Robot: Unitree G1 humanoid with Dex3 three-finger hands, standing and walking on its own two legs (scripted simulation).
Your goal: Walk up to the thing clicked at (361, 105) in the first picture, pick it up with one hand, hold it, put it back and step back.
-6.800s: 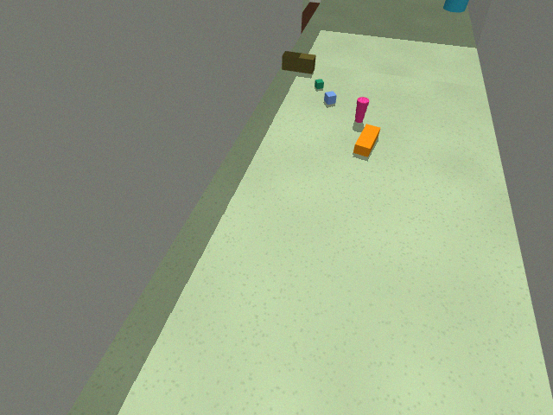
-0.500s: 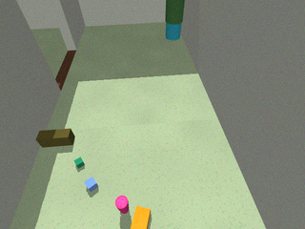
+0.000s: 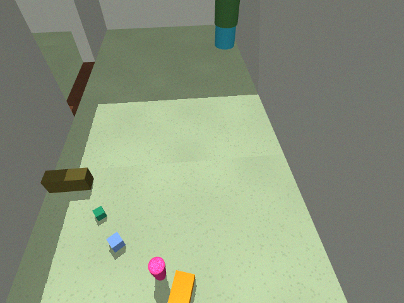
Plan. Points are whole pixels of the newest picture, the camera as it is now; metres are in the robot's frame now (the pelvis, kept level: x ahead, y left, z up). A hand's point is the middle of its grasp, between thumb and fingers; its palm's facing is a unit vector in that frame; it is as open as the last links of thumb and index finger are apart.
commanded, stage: stand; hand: left
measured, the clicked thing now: (158, 270) +0.39 +0.20 -0.71
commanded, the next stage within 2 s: go down in 1.98 s
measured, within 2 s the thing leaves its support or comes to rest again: neither
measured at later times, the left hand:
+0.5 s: hand out of the picture +0.07 +0.25 -0.16, palm faces -0.03 -0.94 -0.34, open 7.4 cm
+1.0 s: hand out of the picture +0.07 +0.25 -0.16, palm faces -0.03 -0.94 -0.34, open 7.4 cm
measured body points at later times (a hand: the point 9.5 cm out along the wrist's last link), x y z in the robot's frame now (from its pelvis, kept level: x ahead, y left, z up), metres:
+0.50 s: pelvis +0.00 +0.00 +0.00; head +0.00 +0.00 +0.45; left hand +0.07 +0.30 -0.13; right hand +0.08 -0.30 -0.13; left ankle +0.02 +0.12 -0.75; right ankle -0.01 -0.14 -0.75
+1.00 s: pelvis +0.00 +0.00 +0.00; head +0.01 +0.00 +0.45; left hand +0.07 +0.30 -0.13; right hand +0.07 -0.30 -0.13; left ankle +0.02 +0.12 -0.75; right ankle -0.01 -0.14 -0.75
